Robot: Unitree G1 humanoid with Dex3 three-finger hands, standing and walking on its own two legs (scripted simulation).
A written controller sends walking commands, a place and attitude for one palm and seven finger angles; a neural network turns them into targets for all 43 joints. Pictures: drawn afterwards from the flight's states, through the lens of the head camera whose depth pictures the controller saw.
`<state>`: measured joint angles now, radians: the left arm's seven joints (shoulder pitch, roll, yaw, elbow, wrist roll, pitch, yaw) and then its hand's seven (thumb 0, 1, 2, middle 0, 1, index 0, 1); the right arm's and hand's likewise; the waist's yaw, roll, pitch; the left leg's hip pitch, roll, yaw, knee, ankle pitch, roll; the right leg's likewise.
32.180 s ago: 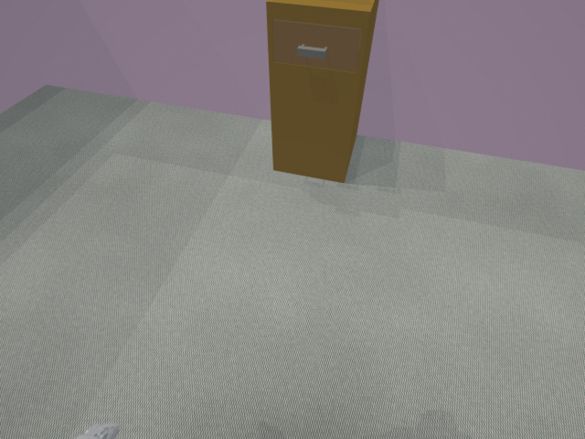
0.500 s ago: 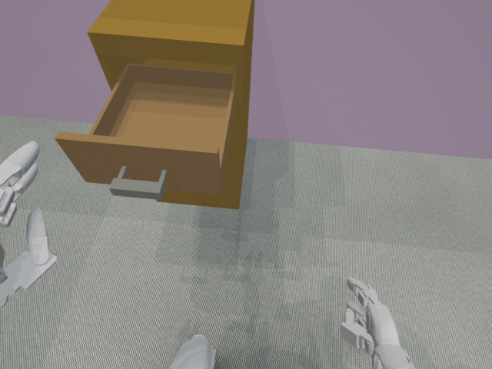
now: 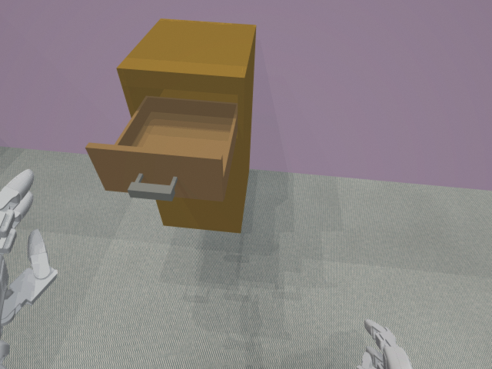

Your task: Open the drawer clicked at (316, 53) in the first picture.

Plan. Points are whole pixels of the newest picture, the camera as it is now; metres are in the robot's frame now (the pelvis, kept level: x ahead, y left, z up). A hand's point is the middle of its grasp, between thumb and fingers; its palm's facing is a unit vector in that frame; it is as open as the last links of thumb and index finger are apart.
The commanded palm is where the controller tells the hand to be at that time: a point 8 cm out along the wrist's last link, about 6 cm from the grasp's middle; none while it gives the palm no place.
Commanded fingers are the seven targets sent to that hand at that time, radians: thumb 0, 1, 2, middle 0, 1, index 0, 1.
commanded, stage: stop stepping back and stand still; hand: left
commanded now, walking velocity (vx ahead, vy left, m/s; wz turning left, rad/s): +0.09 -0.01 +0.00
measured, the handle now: (154, 185) +0.56 +0.26 -0.09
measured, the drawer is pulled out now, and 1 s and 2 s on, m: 0.30 0.30 0.30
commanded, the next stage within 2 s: let the arm hang, fingers relaxed in 0.12 s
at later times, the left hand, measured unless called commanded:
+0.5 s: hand out of the picture +0.09 +0.16 -0.16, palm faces +0.03 -0.99 -0.16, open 7.3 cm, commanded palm none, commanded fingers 0.00 0.90 0.90 -0.20 -0.30 -0.20 -0.30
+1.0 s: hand out of the picture -0.02 +0.17 -0.16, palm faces +0.04 -0.98 -0.21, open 7.4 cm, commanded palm none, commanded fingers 0.00 0.90 0.90 -0.20 -0.30 -0.20 -0.30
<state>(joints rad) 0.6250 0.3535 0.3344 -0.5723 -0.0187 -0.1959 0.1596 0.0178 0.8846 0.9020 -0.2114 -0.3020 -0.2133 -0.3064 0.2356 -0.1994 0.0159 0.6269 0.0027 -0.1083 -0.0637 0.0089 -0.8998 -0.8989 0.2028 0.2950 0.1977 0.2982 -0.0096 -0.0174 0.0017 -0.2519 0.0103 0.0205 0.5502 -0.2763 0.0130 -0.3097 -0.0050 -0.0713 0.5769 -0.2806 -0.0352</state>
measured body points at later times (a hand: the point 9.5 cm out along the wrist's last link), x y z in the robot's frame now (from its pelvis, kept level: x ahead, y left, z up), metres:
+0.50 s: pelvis +0.01 -0.01 +0.00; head +0.02 +0.00 +0.45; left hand +0.08 +0.21 -0.15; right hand +0.08 -0.24 -0.14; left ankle +0.01 +0.12 -0.73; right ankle +0.04 -0.09 -0.73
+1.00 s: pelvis +0.00 +0.00 +0.01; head +0.01 -0.02 +0.46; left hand -0.02 +0.22 -0.15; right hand -0.03 -0.20 -0.16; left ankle +0.01 +0.12 -0.73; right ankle +0.04 -0.09 -0.73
